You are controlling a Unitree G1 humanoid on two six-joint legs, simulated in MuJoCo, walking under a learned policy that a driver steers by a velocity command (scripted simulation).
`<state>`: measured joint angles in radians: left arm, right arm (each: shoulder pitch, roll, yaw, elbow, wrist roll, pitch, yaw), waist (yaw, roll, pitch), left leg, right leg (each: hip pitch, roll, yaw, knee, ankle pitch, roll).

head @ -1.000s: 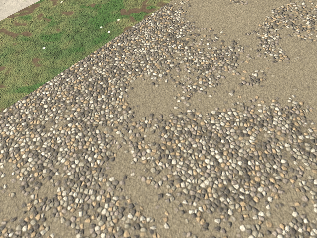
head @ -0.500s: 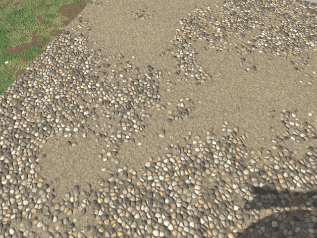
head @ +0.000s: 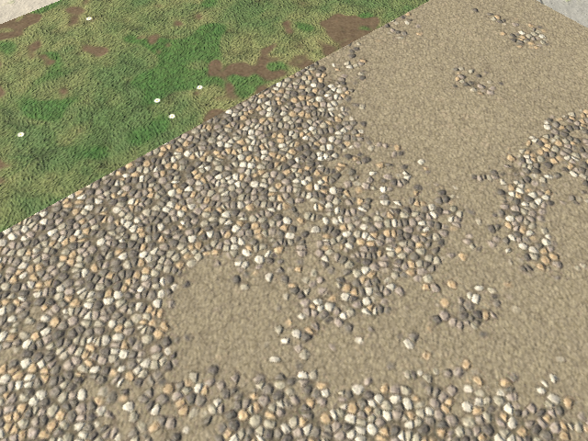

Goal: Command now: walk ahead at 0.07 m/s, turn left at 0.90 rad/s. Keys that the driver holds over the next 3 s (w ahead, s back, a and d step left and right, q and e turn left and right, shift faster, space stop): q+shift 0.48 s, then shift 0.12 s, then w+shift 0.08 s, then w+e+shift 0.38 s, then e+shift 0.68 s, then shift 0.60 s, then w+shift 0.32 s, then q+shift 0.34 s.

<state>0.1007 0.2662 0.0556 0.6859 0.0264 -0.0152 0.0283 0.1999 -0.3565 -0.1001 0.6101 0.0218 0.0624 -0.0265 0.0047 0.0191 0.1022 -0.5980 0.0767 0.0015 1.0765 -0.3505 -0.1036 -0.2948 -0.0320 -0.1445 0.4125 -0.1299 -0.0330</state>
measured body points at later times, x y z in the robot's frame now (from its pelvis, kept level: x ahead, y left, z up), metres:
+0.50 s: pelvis +0.05 +0.03 +0.00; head +0.08 +0.08 +0.45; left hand +0.09 +0.37 -0.10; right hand +0.35 -0.15 -0.06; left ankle +0.04 +0.13 -0.74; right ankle +0.17 -0.09 -0.70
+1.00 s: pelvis +0.12 +0.09 +0.00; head +0.14 +0.10 +0.45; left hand +0.02 +0.35 -0.12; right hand +0.42 -0.03 -0.08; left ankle +0.05 +0.20 -0.74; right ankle +0.16 -0.06 -0.72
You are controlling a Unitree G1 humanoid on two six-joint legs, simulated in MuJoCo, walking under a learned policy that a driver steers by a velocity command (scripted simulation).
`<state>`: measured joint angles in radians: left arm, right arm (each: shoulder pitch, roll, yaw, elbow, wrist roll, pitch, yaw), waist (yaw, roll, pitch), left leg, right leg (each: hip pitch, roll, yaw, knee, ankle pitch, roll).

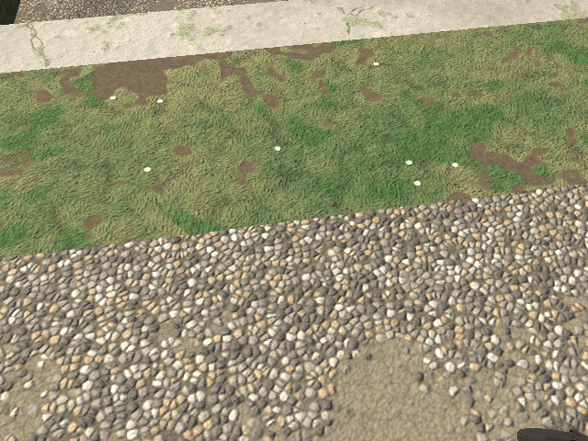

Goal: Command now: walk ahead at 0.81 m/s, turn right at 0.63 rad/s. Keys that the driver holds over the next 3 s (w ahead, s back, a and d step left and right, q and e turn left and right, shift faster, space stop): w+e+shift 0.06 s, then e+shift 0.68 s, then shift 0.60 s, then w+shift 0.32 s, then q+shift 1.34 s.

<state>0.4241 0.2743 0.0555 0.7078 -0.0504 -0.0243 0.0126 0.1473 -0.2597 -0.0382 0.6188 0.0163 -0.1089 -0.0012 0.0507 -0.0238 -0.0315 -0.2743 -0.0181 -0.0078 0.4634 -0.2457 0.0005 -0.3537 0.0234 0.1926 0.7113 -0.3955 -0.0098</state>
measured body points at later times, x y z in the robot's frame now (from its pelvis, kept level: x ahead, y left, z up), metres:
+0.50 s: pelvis +0.21 -0.06 -0.02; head +0.27 -0.09 +0.43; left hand +0.48 +0.13 -0.10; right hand +0.23 -0.37 -0.12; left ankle +0.22 +0.13 -0.64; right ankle +0.29 -0.15 -0.73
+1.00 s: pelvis +0.34 -0.04 +0.00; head +0.38 -0.05 +0.45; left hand +0.68 +0.03 -0.09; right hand +0.23 -0.33 -0.08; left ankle +0.47 -0.01 -0.74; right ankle +0.22 -0.11 -0.65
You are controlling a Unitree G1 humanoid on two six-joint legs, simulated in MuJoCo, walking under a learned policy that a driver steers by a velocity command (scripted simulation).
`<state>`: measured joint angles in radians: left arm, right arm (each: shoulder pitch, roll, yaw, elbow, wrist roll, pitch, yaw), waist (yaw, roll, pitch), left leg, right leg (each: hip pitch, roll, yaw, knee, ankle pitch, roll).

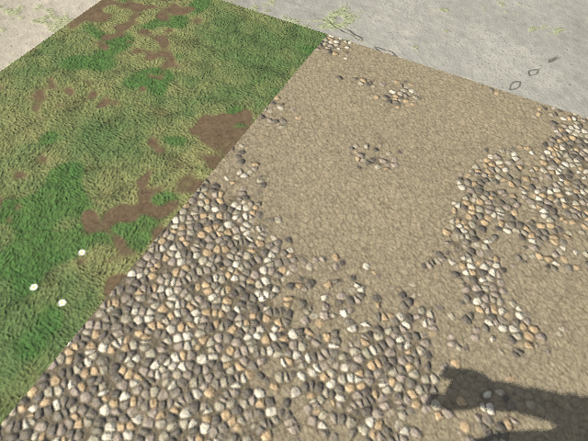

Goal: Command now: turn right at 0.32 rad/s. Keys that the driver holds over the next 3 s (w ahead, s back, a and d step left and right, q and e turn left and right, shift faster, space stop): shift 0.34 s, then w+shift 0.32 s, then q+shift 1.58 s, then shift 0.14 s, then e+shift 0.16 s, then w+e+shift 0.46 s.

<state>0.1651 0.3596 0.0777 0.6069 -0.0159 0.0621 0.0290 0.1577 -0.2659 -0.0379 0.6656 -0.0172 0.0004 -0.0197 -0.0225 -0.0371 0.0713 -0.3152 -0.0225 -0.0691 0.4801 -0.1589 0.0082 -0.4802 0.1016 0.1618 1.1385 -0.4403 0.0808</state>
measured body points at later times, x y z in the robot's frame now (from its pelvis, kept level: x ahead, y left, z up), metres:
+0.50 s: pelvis +0.04 -0.02 +0.00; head +0.04 -0.02 +0.45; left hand +0.13 +0.24 -0.11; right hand +0.16 -0.30 -0.10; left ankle +0.06 +0.11 -0.70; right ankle -0.02 -0.14 -0.74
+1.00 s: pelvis +0.25 +0.06 +0.01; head +0.29 +0.09 +0.46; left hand +0.46 +0.33 -0.06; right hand +0.30 -0.23 -0.10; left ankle +0.18 +0.14 -0.74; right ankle +0.43 -0.06 -0.69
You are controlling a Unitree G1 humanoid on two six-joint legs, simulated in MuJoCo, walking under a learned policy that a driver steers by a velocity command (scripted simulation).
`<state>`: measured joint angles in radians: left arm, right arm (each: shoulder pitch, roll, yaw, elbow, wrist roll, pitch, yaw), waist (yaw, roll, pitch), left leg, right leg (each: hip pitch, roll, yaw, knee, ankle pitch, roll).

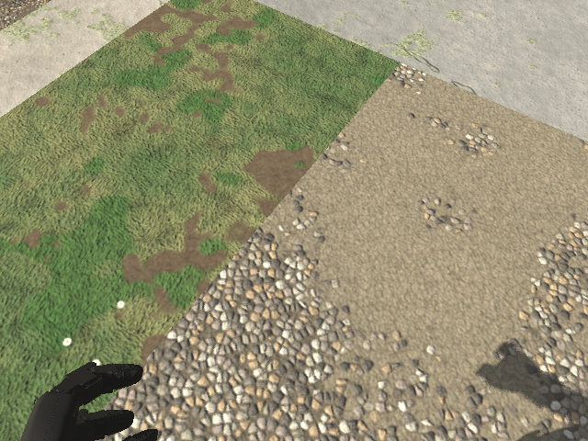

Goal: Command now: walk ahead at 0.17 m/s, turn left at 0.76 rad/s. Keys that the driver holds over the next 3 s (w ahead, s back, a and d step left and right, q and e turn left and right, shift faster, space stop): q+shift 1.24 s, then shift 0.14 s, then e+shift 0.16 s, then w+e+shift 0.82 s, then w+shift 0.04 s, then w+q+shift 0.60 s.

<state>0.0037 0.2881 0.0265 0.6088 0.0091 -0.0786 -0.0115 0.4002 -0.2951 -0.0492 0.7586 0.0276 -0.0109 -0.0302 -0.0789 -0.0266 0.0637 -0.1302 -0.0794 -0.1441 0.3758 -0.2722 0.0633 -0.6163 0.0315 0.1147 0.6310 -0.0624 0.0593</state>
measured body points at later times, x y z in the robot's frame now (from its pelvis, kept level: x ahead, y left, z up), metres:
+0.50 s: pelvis +0.11 +0.00 -0.01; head +0.15 +0.04 +0.44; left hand +0.12 +0.33 -0.12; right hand +0.39 -0.18 -0.08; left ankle +0.09 +0.12 -0.72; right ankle +0.20 -0.11 -0.75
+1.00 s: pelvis +0.16 +0.04 -0.01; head +0.17 +0.08 +0.43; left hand +0.03 +0.35 -0.10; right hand +0.51 +0.02 -0.07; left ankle +0.08 +0.12 -0.75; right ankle +0.28 -0.01 -0.74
